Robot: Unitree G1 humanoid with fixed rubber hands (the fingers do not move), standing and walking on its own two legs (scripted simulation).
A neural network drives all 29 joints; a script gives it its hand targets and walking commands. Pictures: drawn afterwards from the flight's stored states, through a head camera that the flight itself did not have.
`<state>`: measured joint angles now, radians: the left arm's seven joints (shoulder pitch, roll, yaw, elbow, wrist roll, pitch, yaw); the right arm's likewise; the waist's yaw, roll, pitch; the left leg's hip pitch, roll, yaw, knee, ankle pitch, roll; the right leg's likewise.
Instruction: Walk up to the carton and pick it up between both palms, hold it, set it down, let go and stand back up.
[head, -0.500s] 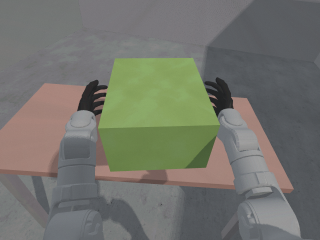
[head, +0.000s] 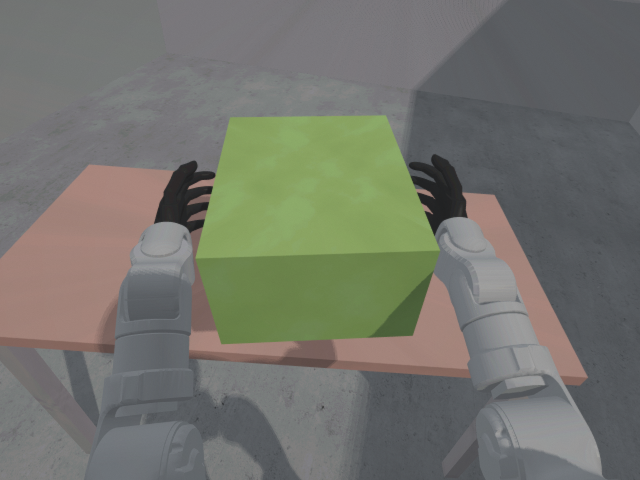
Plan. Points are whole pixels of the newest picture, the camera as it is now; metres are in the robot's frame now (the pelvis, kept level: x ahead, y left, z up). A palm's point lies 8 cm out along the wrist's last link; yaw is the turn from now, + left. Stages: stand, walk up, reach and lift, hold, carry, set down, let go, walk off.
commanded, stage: hold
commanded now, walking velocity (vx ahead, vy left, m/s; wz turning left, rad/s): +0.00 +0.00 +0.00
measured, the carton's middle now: (313, 216) +0.43 -0.01 +0.14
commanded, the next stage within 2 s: none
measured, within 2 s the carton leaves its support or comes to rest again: neither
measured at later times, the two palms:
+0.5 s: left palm (173, 229) +0.37 +0.16 +0.17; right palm (445, 219) +0.37 -0.17 +0.18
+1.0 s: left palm (174, 228) +0.37 +0.16 +0.17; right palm (446, 219) +0.37 -0.17 +0.18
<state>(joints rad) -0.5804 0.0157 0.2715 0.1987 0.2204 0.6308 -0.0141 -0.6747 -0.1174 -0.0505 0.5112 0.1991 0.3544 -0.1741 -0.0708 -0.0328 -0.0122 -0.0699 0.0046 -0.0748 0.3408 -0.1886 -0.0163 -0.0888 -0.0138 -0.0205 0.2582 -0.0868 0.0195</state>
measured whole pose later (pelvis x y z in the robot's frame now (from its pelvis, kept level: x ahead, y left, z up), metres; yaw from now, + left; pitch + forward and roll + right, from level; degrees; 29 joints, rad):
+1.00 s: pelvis +0.00 +0.00 +0.00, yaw +0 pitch -5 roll -1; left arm -0.57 0.01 0.28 0.20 0.22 0.63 -0.01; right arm -0.67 -0.12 -0.05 0.52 0.20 0.35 -0.18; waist -0.07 -0.04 -0.01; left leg -0.06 0.00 -0.07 0.34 -0.19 -0.01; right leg -0.08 -0.01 -0.01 0.26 -0.09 0.02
